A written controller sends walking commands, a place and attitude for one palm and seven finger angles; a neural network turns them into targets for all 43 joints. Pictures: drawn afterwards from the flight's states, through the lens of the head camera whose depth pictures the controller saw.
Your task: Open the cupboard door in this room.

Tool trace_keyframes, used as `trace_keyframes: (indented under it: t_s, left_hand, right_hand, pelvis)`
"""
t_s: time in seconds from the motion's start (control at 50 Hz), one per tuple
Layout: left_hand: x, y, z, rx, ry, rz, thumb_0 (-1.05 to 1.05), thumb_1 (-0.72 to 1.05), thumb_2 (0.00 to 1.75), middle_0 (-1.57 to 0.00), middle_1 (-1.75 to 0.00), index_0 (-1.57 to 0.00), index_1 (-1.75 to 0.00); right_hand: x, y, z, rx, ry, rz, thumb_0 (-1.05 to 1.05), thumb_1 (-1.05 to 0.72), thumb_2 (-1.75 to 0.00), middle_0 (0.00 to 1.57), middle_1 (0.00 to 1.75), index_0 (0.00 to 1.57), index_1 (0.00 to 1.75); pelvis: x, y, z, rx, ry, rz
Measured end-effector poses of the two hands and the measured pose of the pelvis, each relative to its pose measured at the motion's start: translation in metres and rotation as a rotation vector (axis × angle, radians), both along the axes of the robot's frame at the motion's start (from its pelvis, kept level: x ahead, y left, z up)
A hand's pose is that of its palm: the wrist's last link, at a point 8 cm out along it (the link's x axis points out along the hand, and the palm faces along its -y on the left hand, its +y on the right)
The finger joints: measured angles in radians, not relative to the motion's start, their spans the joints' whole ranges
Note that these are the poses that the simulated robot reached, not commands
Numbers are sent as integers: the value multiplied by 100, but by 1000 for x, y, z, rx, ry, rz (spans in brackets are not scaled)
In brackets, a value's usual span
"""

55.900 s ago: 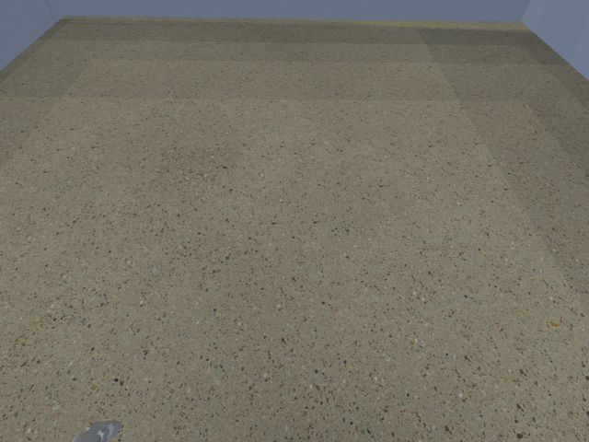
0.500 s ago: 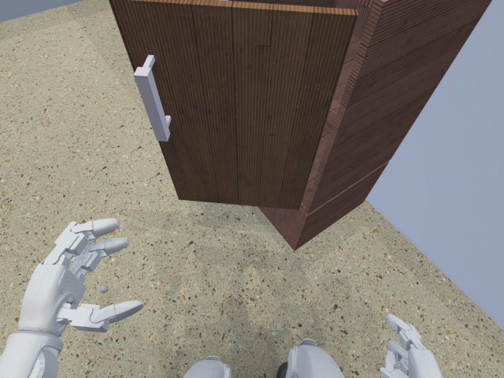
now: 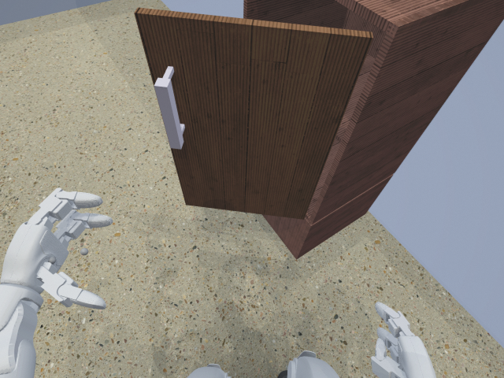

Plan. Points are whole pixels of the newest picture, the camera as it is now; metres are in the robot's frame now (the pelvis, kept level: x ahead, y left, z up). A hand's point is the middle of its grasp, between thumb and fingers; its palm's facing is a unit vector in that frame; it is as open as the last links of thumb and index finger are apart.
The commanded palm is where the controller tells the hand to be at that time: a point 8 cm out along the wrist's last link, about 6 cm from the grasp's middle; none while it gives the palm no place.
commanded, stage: raise the hand with hooked fingers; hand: left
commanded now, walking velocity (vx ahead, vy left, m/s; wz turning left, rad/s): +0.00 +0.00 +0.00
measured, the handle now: (173, 109) +0.58 +0.20 +0.04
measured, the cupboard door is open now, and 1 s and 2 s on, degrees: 50 50 50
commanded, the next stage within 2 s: move the hooked fingers beside the handle in 0.64 s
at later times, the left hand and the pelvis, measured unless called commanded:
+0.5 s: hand (82, 236) +0.29 +0.27 +0.06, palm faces -0.04 -1.00 -0.03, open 13.9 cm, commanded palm +0.26 +0.32 +0.07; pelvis +0.00 +0.00 +0.01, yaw -1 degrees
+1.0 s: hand (95, 214) +0.33 +0.26 +0.06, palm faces -0.06 -1.00 -0.03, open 14.0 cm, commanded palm +0.31 +0.31 +0.06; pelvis -0.01 -0.01 +0.00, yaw +0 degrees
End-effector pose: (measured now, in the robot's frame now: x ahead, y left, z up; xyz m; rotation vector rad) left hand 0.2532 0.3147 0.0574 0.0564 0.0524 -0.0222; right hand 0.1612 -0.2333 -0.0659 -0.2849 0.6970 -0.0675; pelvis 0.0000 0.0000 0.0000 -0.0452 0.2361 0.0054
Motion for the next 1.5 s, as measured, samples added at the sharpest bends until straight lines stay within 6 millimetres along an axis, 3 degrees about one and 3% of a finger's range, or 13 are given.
trace_keyframes:
  t_s: [0.22, 0.38, 0.84, 1.02, 1.32, 1.5]
  left_hand:
    - [24, 17, 11, -8, -12, -13, -1, -49, 30, -30, -120, -30, -120]
    - [25, 11, 6, -22, -3, -31, -1, -49, 30, -30, -120, -30, -120]
    - [21, 8, 10, -18, -20, -18, -1, -50, 30, -30, -120, -30, -120]
    - [60, -1, 9, -30, -22, -39, -1, -50, 30, -30, -120, -30, -120]
    - [104, 5, 6, -35, -12, -22, -1, -49, 30, -30, -120, -30, -120]
    - [135, 3, 5, -50, -20, -42, -1, -50, 30, -30, -120, -30, -120]
  right_hand:
    - [-25, -14, -2, -34, 78, -46, 1, -90, -90, 20, 30, 20, 30]
    - [-35, -23, 2, -47, 92, -66, 1, -91, -90, 20, 30, 20, 30]
    - [-21, -14, 0, -22, 52, -34, 1, -91, -90, 20, 30, 20, 30]
    - [-34, -24, -10, -47, 111, -56, 1, -91, -90, 20, 30, 20, 30]
    - [-89, -47, -20, -75, 289, -154, 1, -91, -90, 20, 30, 20, 30]
    - [-111, -50, -25, -94, 376, -190, 1, -91, -90, 20, 30, 20, 30]
  pelvis:
    - [1, 2, 4, 2, 4, -10]
    - [0, 2, 6, 6, 10, -20]
    - [-4, -2, 4, 7, -2, -10]
    - [-8, -7, 1, 11, 16, -9]
    - [-8, -11, -1, 16, 63, -37]
    - [-11, -9, -5, 12, 89, -39]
